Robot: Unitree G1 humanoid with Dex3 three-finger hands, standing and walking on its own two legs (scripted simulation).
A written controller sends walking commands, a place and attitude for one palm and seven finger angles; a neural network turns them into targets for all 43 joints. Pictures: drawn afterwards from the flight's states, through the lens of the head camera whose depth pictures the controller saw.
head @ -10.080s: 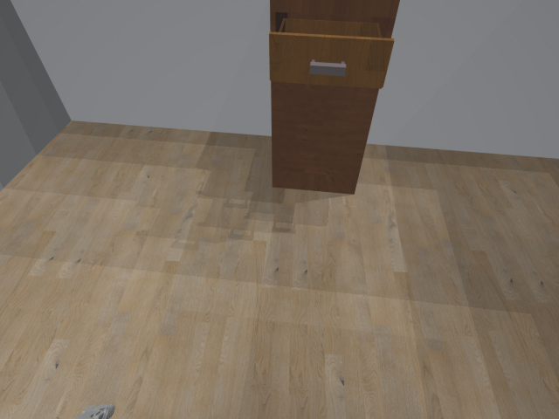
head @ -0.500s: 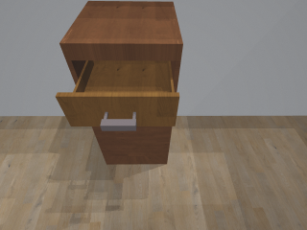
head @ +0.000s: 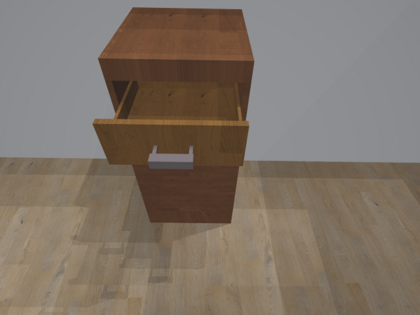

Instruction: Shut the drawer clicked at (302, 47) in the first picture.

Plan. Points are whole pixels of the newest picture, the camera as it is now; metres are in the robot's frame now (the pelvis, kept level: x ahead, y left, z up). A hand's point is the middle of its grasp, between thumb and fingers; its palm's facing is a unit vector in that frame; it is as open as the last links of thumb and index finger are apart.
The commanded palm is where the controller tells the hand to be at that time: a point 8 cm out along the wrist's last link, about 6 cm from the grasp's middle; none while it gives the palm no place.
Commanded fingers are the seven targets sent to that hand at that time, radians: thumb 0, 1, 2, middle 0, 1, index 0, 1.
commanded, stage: come to a stop and stand still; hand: left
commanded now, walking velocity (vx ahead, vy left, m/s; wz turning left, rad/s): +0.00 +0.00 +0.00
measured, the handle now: (172, 155) +0.49 +0.13 +0.00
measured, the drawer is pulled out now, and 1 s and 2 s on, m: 0.20 0.20 0.20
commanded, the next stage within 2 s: look again from close up in 0.42 s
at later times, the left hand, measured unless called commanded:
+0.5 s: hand out of the picture -0.01 +0.18 -0.17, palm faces +0.01 -0.98 -0.19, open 7.3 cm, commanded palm none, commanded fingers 0.00 0.90 0.90 -0.20 -0.30 -0.20 -0.30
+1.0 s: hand out of the picture +0.03 +0.16 -0.18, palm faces +0.02 -0.98 -0.19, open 7.3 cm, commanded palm none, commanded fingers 0.00 0.90 0.90 -0.20 -0.30 -0.20 -0.30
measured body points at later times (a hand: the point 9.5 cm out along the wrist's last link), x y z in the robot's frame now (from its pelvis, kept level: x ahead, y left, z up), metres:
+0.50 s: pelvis +0.00 +0.01 +0.00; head +0.02 +0.01 +0.45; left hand -0.01 +0.23 -0.16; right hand -0.02 -0.20 -0.16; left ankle +0.01 +0.09 -0.74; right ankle -0.02 -0.12 -0.74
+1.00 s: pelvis +0.00 -0.01 -0.01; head -0.02 +0.00 +0.44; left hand +0.03 +0.21 -0.16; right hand +0.07 -0.24 -0.15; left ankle +0.01 +0.09 -0.74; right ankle -0.02 -0.12 -0.74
